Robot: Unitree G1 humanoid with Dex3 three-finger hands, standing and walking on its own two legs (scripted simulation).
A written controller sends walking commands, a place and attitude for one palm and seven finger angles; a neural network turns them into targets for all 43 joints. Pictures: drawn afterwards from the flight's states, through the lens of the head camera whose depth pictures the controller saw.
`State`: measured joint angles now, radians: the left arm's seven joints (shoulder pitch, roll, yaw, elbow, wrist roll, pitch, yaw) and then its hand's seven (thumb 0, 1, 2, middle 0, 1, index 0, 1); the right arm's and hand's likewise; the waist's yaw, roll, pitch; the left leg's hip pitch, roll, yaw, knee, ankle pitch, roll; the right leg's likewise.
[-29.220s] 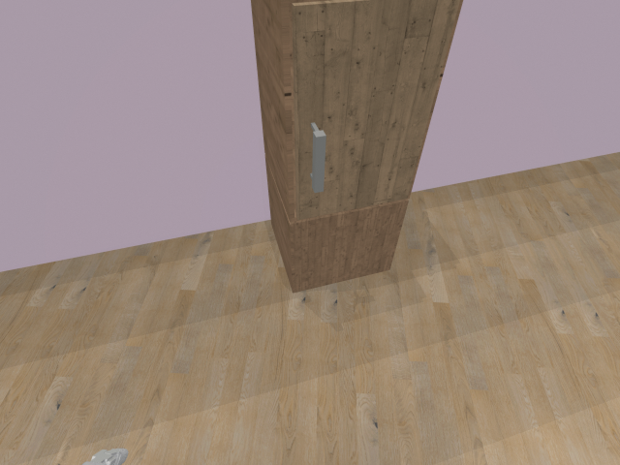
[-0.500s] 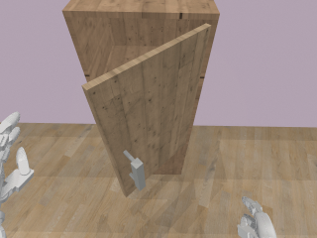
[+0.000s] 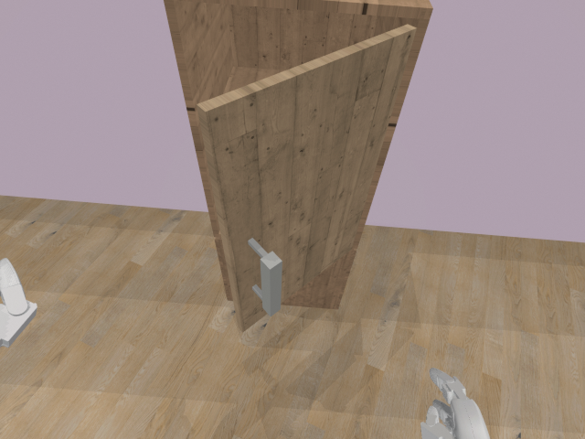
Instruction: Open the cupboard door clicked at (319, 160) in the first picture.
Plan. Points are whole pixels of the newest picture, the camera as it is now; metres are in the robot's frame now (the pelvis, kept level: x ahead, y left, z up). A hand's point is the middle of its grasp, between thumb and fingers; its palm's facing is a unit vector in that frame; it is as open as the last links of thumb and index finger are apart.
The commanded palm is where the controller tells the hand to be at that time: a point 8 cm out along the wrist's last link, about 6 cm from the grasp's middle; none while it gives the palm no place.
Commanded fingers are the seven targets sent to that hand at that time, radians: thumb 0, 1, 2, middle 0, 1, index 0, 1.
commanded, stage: step back with the hand held close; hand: left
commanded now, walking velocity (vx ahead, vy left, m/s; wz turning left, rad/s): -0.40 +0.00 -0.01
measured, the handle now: (263, 278) +0.40 +0.08 -0.09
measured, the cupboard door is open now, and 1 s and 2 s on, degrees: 45 45 45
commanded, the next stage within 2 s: stop stepping back and stand still in 0.42 s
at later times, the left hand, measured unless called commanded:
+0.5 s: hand out of the picture +0.10 +0.26 +0.16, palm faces +0.31 -0.82 -0.48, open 7.4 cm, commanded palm +0.02 +0.30 +0.19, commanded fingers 0.00 0.90 0.90 -0.20 -0.30 -0.20 -0.30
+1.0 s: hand out of the picture +0.01 +0.24 +0.18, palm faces +0.46 -0.81 -0.36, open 7.4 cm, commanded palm -0.05 +0.27 +0.19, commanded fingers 0.00 0.90 0.90 -0.20 -0.30 -0.20 -0.30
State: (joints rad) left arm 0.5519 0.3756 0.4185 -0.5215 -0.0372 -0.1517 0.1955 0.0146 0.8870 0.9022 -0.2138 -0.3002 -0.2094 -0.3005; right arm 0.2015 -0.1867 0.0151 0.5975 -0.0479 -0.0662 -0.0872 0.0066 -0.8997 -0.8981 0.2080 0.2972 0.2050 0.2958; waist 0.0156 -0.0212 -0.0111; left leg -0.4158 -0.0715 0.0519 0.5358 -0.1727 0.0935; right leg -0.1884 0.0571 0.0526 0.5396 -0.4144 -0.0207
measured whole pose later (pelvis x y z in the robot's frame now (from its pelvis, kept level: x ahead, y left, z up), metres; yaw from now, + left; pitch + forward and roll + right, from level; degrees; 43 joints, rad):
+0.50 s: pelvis -0.12 +0.00 +0.01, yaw -1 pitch +2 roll -2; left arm 0.56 0.49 0.44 -0.58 -0.05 -0.18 0.13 0.02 0.89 0.90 -0.21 -0.30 -0.21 -0.30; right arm 0.15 -0.20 -0.02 0.58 0.00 -0.07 -0.06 0.01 -0.90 -0.90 0.20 0.30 0.20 0.30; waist 0.00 -0.08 0.06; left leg -0.35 0.00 0.01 0.51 -0.20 0.04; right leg -0.38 0.08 0.04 0.71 -0.34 0.02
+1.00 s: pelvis -0.20 -0.02 +0.00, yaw -2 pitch +0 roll +0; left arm 0.49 0.40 0.42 -0.47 -0.04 -0.18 0.17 0.01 0.88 0.90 -0.22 -0.30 -0.21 -0.30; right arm 0.28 -0.24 -0.01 0.70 0.01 -0.09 -0.08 0.01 -0.90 -0.90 0.21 0.30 0.20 0.30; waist 0.00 -0.06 -0.08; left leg -0.28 0.00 0.05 0.58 -0.31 0.03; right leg -0.12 0.02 -0.03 0.58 -0.40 -0.01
